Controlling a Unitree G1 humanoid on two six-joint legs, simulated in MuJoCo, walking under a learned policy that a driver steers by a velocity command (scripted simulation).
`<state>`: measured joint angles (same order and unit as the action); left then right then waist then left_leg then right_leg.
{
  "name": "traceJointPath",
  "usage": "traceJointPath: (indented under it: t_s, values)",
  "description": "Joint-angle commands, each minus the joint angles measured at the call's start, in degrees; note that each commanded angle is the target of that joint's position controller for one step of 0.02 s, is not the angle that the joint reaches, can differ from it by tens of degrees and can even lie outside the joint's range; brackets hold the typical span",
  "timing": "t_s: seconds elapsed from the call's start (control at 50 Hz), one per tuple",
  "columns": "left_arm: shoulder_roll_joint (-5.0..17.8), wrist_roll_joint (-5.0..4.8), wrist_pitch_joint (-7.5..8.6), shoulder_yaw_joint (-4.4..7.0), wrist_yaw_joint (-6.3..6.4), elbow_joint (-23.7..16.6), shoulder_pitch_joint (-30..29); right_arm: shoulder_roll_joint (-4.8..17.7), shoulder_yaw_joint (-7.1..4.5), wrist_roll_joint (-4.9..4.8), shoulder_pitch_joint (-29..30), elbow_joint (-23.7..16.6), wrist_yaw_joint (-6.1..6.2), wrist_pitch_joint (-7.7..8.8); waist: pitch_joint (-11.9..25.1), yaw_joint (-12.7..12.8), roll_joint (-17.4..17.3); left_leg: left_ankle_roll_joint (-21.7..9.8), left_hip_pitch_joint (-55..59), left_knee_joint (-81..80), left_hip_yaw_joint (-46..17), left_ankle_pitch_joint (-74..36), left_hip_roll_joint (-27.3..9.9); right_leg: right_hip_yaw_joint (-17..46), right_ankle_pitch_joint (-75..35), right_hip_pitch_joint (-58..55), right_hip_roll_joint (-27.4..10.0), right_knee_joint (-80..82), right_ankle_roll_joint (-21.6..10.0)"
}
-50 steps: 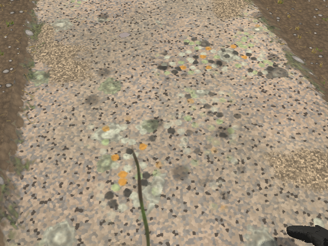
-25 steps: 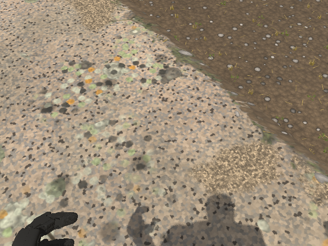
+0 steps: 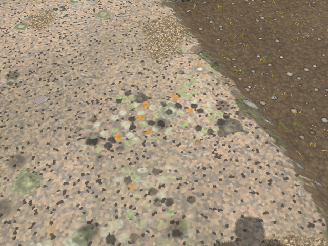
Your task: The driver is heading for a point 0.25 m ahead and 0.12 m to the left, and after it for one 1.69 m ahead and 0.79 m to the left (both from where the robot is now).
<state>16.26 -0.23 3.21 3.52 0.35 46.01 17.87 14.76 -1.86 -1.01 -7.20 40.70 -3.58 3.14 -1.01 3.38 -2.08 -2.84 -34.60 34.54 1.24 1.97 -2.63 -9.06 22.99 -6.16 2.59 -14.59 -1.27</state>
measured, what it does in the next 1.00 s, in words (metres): walks ahead, turning left: left foot, then right foot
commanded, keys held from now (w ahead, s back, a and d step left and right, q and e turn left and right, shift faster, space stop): w+q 0.04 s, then q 0.96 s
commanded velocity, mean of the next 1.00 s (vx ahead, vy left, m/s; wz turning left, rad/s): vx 0.14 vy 0.00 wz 0.56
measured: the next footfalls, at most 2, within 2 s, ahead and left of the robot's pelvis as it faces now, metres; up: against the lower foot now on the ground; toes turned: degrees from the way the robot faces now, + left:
left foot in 0.04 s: +0.20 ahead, +0.10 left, +0.00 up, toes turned +4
right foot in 0.50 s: +0.39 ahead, -0.06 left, +0.00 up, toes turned +24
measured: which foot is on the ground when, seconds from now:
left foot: up 0.00-0.02, down 0.04-0.50, up 0.52-0.88, down 0.90-1.00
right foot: down 0.00-0.06, up 0.08-0.48, down 0.50-0.90, up 0.92-1.00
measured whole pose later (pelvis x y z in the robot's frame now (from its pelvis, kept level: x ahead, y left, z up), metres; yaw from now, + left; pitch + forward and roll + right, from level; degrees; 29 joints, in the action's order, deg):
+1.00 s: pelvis +0.23 +0.04 +0.01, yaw +36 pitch +1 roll -2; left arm 18.2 0.4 -1.5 4.9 2.0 42.0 6.3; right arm 16.9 -3.9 0.9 -13.2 35.6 0.2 -2.4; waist -2.9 -0.3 2.3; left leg -2.6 -17.9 33.0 -1.6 16.7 0.9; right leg -0.5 27.3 27.8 -2.4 -54.0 2.7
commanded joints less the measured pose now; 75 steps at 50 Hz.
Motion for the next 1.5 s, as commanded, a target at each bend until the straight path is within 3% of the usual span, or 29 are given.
traceJointPath:
  t_s: [0.02, 0.04, 0.06, 0.08, 0.1, 0.12, 0.14, 0.18, 0.3, 0.46, 0.48, 0.5, 0.52, 0.54, 0.58, 0.64, 0.8, 0.88, 0.9, 0.92, 0.94, 0.96, 1.0, 1.14, 1.32, 1.34, 1.38, 1.42, 1.5]
  values:
    - [11.41, -0.29, -0.97, 2.93, 1.37, -2.96, -1.59, 8.84, -3.35, 0.09, -4.32, -4.41, -0.20, 0.42, 4.58, -5.93, 7.15, -3.90, 9.47, -0.41, 4.69, 7.08, 5.42, 1.07, -68.51, -0.60, -16.22, -17.22, -4.84]
    - [10.75, -0.34, -1.00, 2.51, 1.79, -3.35, -2.05, 12.01, -5.05, -0.06, -13.18, -2.61, 0.58, 0.23, 9.26, -10.81, 5.14, -6.35, 24.34, -3.55, 2.08, 3.15, 5.80, -0.33, -62.97, 7.36, -13.90, -30.40, -2.67]
    - [5.51, 1.13, 0.09, 0.75, 1.58, -5.98, 2.42, 18.94, -6.80, 0.56, -18.60, -2.33, 1.68, 0.00, 16.57, -9.54, -7.23, -14.88, 46.76, -3.35, -21.80, -3.19, -8.83, -0.47, -30.68, 29.45, -6.42, -53.24, 1.44]
    - [3.77, 1.65, 2.04, -0.52, 0.43, -6.63, 3.15, 17.90, -5.98, 0.53, -16.86, -3.88, 1.64, 0.38, 24.68, -7.61, -11.06, -23.43, 57.38, -12.22, -48.26, -7.39, -18.24, 10.71, 11.82, 43.66, 3.83, -67.33, 3.56]
    - [8.46, -0.45, 3.35, 0.65, -0.58, -7.32, -1.96, 14.20, -4.92, 0.94, -15.37, -4.58, 1.69, 0.40, 21.91, -10.05, -5.03, -20.10, 55.24, -12.57, -40.04, -11.54, -16.40, 17.05, 9.79, 47.89, -0.64, -69.39, 2.52]
    - [8.29, -1.19, 3.85, 0.34, -0.68, -8.68, -5.27, 12.06, -4.42, 0.75, -12.13, -5.02, 1.87, 0.46, 14.75, -8.77, -1.54, -17.61, 47.34, -11.86, -30.72, -18.28, -14.07, 15.91, 6.08, 48.44, -3.14, -65.61, 1.95]
    - [7.89, -0.22, 3.73, 0.43, -0.19, -8.61, -6.45, 10.88, -4.14, 0.12, -8.89, -5.40, 2.01, 0.23, 8.81, -6.49, 3.32, -15.54, 38.52, -12.34, -24.42, -23.21, -11.31, 14.48, 3.71, 47.71, -5.16, -60.59, 2.36]
    - [8.41, 0.90, 2.09, 1.03, 0.47, -8.62, -5.65, 9.47, -3.55, 0.78, -5.25, -6.65, 2.58, -0.31, 5.22, -3.09, 1.71, -14.13, 26.37, -14.98, -19.56, -27.62, -8.25, 13.83, 0.61, 41.02, -6.65, -54.96, 3.52]
    - [4.81, 1.16, -0.08, -0.24, 1.51, -8.28, -6.46, 12.13, -4.52, 0.05, -4.19, -5.54, 4.64, -2.15, 8.55, -2.41, -2.45, -10.62, 19.22, -13.10, -13.15, -30.88, -2.70, 11.96, -12.71, 34.81, -2.76, -35.07, 7.44]
    - [7.04, 0.50, 0.73, 0.97, 0.17, -9.69, -11.46, 10.96, -4.23, -0.09, -3.13, -6.20, 5.84, -4.69, 7.13, -2.83, -6.55, -6.22, 24.06, -5.58, -25.74, -9.85, -2.51, 15.31, -16.57, 28.82, -0.37, -13.55, 4.64]
    - [7.56, 0.75, 1.24, 1.31, 0.27, -9.26, -9.58, 10.12, -3.96, -0.12, -2.14, -6.69, 5.81, -4.63, 7.03, -1.44, -6.28, -4.40, 22.68, -2.68, -25.59, -6.05, -0.40, 15.26, -24.03, 23.51, -2.00, -7.62, 3.04]
    - [10.97, 1.73, 1.37, 2.04, 0.83, -9.55, -7.69, 7.14, -3.03, 0.77, -3.72, -7.52, 5.64, -4.33, 10.51, -2.21, -0.05, -1.65, 17.87, 6.20, -21.66, 5.82, 3.25, 22.81, -36.34, 14.04, -12.13, -7.81, -0.82]
    - [13.47, 3.10, 0.36, 2.45, 1.27, -9.69, -8.29, 4.91, -2.46, 0.81, -11.94, -7.30, 5.53, -4.08, 12.38, -6.86, 15.00, 2.25, 5.42, 17.96, -13.60, 37.39, 11.87, 37.48, -53.98, 3.64, -24.80, -8.80, -11.53]
    - [11.10, 2.12, -0.33, 2.43, 1.16, -9.00, -5.75, 10.10, -3.46, 0.86, -13.50, -6.57, 5.30, -4.01, 14.19, -5.29, 16.83, 4.86, 0.66, 29.26, -10.70, 39.51, 8.72, 45.51, -47.77, 3.56, -29.24, -7.14, -16.41]
    - [6.46, 1.50, -1.06, 1.15, 1.36, -10.29, -9.11, 13.46, -5.07, -0.19, -8.82, -5.25, 5.65, -5.56, 8.95, -4.00, 8.09, 6.99, -0.96, 37.02, -9.45, 30.65, 5.28, 32.04, -35.79, 9.50, -21.56, -7.35, -12.18]
    - [6.60, 1.47, -2.31, 1.00, 1.94, -10.44, -12.51, 9.45, -4.27, -0.37, -7.26, -6.25, 5.63, -7.13, 4.43, -4.48, 9.68, 8.21, 2.23, 33.98, -5.49, 23.92, 3.67, 20.96, -27.79, 17.81, -15.61, -3.71, -9.94]
    - [9.75, 0.76, -3.49, 2.69, 1.84, -8.92, -12.28, 7.70, -3.47, 0.04, -4.01, -8.89, 4.05, -6.71, 7.90, -2.20, 12.64, 6.52, 11.85, 13.10, -0.55, 20.26, 0.53, 13.92, -29.02, 15.05, -19.35, -3.56, -11.93]
    - [10.22, -0.88, -3.76, 3.02, 1.51, -7.80, -13.17, 7.97, -4.26, 0.22, -8.18, -7.69, 3.06, -6.90, 7.12, -4.97, 11.27, 2.24, 20.63, -2.98, 2.63, 11.87, 2.45, 10.70, -22.68, 17.54, -19.12, -8.59, -7.86]
    - [8.66, -1.05, -3.86, 2.77, 1.41, -6.56, -10.89, 9.04, -4.83, 0.50, -10.02, -6.96, 3.27, -6.84, 6.32, -5.22, 8.38, 0.20, 25.35, -8.12, 0.84, 8.05, 3.02, 7.99, -16.93, 21.47, -17.06, -13.25, -4.20]
    - [5.40, 0.39, -4.01, 2.03, 1.05, -6.44, -8.98, 14.03, -6.17, 0.57, -11.00, -7.48, 4.09, -6.66, 4.52, -3.85, -5.46, -4.25, 31.27, -14.51, -14.69, -3.43, -7.06, 1.48, -3.71, 32.48, -11.10, -27.12, 1.89]
    - [5.04, 1.77, -3.69, 1.64, 1.54, -10.70, -14.38, 19.52, -7.03, 1.88, -10.10, -9.33, 4.26, -5.97, 2.65, -5.31, -17.01, -15.56, 29.90, -16.91, -33.03, -11.10, -19.13, 3.97, 13.81, 45.97, -2.41, -39.15, 5.36]
    - [7.05, 1.36, -3.44, 2.39, 1.91, -11.06, -17.78, 16.73, -6.31, 3.31, -10.24, -9.33, 4.05, -4.61, 4.66, -7.63, -11.11, -17.69, 27.72, -18.02, -32.24, -7.34, -18.43, 11.49, 14.32, 45.87, -3.05, -48.37, 4.79]
    - [7.68, 0.48, -3.73, 3.20, 2.20, -8.70, -14.29, 13.33, -5.33, 1.79, -4.19, -9.41, 4.46, -3.41, 3.49, -3.69, -6.09, -11.01, 26.37, -16.58, -23.12, -2.08, -11.85, 13.52, 4.42, 45.37, -4.48, -50.18, 3.98]
    - [4.97, 0.11, -3.35, 2.15, 1.38, -7.72, -13.82, 10.64, -4.04, 0.90, -4.15, -9.17, 5.97, -4.25, 6.84, -4.09, -5.72, -9.38, 29.84, -12.99, -19.05, -11.23, -7.90, 12.47, -4.15, 39.39, -2.91, -39.24, 6.46]
    - [4.16, -0.18, -2.42, 1.31, -0.43, -6.84, -10.68, 9.23, -2.84, 0.47, -1.14, -7.69, 4.80, -5.04, 4.82, -2.82, -5.71, -8.30, 23.37, -9.55, -23.04, -7.77, -6.28, 10.31, -10.60, 20.47, -2.53, -10.80, 3.71]
    - [4.66, 0.65, -2.11, 1.24, -0.50, -6.67, -9.79, 8.14, -2.46, 0.54, -2.34, -7.14, 4.83, -4.73, 5.08, -2.59, -3.98, -5.74, 21.13, -9.28, -22.51, -3.43, -4.60, 11.96, -18.91, 15.30, -4.17, -5.79, 2.56]
    - [9.73, 1.98, -2.02, 1.82, -0.24, -6.67, -11.63, 5.71, -1.98, 1.90, -7.39, -6.52, 4.65, -3.80, 5.67, -8.15, 11.74, 0.99, 16.55, -3.29, -11.68, 16.52, 4.84, 22.77, -33.82, 13.18, -15.74, -7.27, -5.71]
    - [4.64, 1.53, -1.59, 0.34, -0.55, -7.42, -14.57, 8.12, -2.50, 2.57, -4.14, -5.91, 4.90, -3.86, 4.25, -6.11, 11.04, 3.57, 21.00, -5.31, -10.36, 14.21, 3.20, 22.72, -21.46, 17.78, -14.21, -5.15, -7.14]
    - [5.05, 1.32, -0.74, -0.10, -0.34, -6.13, -11.99, 6.03, -2.15, 2.17, -3.39, -4.86, 4.82, -4.74, 3.61, -4.50, 8.29, 2.46, 23.21, -7.38, -10.40, 10.03, 3.27, 17.45, -8.24, 18.55, -8.85, -5.66, -2.04]
Velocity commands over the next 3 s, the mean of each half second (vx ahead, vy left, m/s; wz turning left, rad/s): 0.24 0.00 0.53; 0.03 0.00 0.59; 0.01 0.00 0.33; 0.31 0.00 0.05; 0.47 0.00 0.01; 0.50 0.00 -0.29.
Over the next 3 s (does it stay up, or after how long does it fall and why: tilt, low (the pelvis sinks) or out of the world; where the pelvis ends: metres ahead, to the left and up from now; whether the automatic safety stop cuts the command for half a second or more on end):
stays up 0.74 0.53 0.02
